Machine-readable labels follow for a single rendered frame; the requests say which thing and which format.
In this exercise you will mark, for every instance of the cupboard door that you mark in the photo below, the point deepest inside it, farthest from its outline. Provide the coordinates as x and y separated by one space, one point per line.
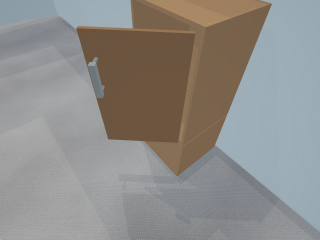
145 76

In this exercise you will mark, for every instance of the handle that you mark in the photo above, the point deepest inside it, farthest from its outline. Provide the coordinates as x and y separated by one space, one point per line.
95 77

